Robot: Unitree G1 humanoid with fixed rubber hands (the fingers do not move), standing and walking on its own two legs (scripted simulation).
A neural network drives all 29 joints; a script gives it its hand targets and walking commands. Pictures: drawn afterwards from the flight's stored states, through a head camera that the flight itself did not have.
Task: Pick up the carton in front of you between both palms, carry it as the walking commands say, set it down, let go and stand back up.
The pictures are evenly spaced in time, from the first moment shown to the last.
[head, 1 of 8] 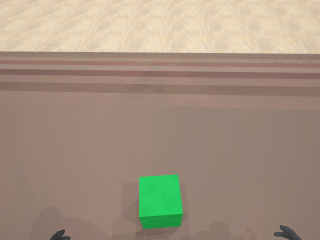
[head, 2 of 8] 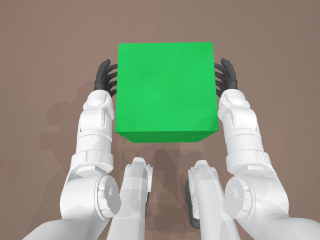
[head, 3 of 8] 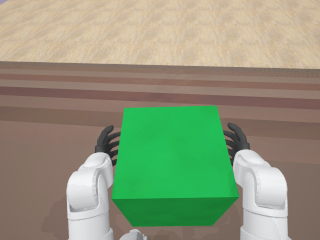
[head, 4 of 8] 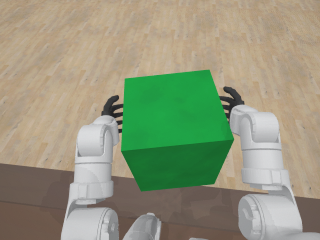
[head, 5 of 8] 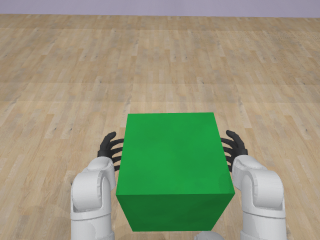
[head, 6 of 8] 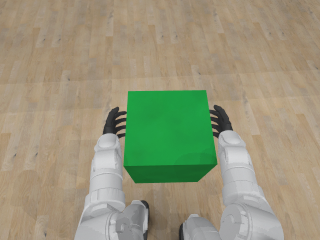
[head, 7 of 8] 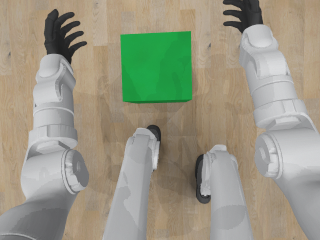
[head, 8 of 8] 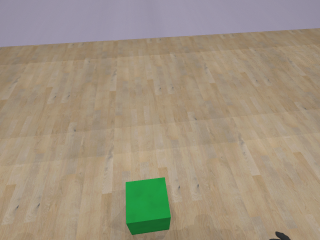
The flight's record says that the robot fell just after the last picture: no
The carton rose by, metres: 0.68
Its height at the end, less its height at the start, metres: -1.08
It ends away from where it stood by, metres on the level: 6.43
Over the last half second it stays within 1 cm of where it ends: yes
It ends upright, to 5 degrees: yes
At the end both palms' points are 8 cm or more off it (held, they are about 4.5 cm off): yes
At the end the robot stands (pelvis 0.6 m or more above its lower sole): yes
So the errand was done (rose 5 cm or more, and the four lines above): yes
